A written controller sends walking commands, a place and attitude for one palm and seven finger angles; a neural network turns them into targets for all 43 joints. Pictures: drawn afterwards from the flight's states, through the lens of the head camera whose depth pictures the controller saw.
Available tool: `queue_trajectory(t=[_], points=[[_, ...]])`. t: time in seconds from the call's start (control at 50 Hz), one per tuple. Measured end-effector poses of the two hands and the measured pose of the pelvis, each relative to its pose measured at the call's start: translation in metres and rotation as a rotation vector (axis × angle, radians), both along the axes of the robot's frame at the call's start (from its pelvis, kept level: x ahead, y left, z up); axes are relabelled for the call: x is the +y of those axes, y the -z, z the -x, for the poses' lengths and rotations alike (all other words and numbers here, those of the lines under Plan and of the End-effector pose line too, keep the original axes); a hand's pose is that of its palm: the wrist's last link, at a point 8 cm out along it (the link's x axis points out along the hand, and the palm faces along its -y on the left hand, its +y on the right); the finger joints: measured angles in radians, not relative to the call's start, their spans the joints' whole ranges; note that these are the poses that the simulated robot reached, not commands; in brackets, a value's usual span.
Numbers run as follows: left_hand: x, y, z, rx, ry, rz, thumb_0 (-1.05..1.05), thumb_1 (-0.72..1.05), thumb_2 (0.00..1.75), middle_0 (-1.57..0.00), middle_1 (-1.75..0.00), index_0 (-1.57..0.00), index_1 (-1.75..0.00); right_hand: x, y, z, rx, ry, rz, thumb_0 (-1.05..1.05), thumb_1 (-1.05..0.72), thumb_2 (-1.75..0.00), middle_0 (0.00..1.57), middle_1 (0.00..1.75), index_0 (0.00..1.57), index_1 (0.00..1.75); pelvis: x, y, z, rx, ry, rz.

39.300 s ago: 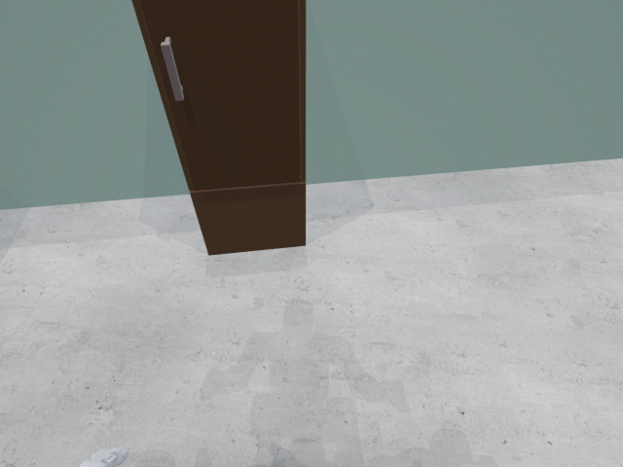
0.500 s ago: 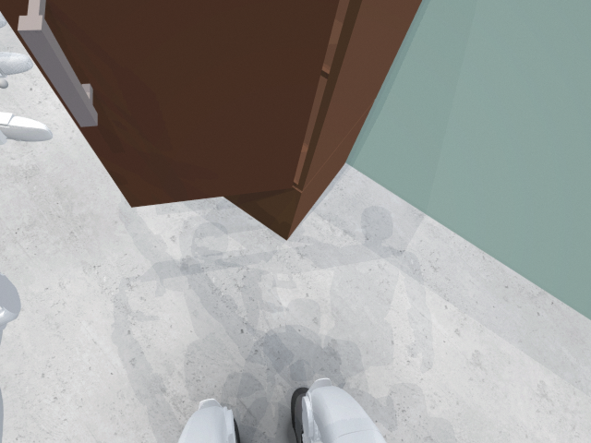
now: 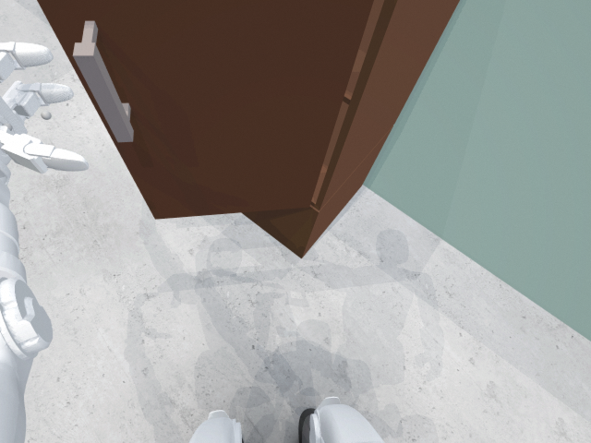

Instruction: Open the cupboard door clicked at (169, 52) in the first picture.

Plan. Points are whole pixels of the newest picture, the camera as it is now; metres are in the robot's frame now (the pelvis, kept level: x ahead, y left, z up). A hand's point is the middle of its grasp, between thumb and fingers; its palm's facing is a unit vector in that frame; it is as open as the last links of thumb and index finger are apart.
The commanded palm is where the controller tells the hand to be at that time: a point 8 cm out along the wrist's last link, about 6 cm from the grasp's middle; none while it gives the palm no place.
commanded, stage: move the hooked fingers beside the handle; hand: left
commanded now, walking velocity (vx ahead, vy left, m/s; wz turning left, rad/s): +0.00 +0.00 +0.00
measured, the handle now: (109, 87) +0.55 +0.21 +0.09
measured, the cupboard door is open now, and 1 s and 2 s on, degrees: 46 46 46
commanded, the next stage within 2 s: slide the fingers in behind the handle in 0.60 s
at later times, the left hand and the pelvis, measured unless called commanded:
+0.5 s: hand (50, 112) +0.51 +0.27 +0.09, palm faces +0.06 -1.00 -0.03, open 13.9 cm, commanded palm +0.49 +0.31 +0.08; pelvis -0.02 -0.01 -0.01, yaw -1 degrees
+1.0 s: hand (65, 116) +0.51 +0.26 +0.08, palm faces +0.04 -1.00 +0.01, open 14.0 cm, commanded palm +0.49 +0.29 +0.08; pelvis -0.01 +0.01 -0.01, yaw +0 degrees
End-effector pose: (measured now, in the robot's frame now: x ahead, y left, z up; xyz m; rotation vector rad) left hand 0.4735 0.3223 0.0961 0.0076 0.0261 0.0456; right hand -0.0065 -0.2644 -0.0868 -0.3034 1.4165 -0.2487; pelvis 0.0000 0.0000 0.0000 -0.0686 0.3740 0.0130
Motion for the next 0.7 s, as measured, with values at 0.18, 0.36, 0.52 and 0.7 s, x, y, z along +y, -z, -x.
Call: queue_trajectory(t=[0.18,0.36,0.52,0.7], points=[[-0.012,0.011,-0.001,0.028,-0.008,-0.013,-0.01,-0.50,0.30,-0.30,-1.20,-0.30,-1.20,-0.007,0.003,-0.004,-0.049,-0.014,0.022,0.00,-0.91,-0.89,0.20,0.29,0.20,0.30,-0.004,0.005,0.010,0.004,0.000,-0.004],[-0.008,0.003,-0.007,0.040,-0.016,-0.018,-0.01,-0.50,0.30,-0.30,-1.20,-0.30,-1.20,-0.005,0.005,0.026,0.005,0.023,0.013,0.00,-0.91,-0.89,0.20,0.29,0.20,0.30,-0.007,0.007,0.018,0.008,0.002,-0.004],[0.000,0.004,-0.008,0.016,-0.013,-0.014,-0.01,-0.49,0.30,-0.30,-1.20,-0.30,-1.20,-0.003,0.002,0.052,0.070,0.048,0.018,0.00,-0.91,-0.89,0.20,0.29,0.20,0.30,-0.006,0.009,0.020,0.028,0.013,-0.003],[0.007,0.016,-0.009,0.044,-0.008,-0.006,-0.01,-0.49,0.30,-0.30,-1.20,-0.30,-1.20,-0.002,-0.004,0.055,0.080,0.055,0.042,0.00,-0.91,-0.89,0.20,0.29,0.20,0.30,-0.001,0.010,0.019,0.039,0.016,0.005]])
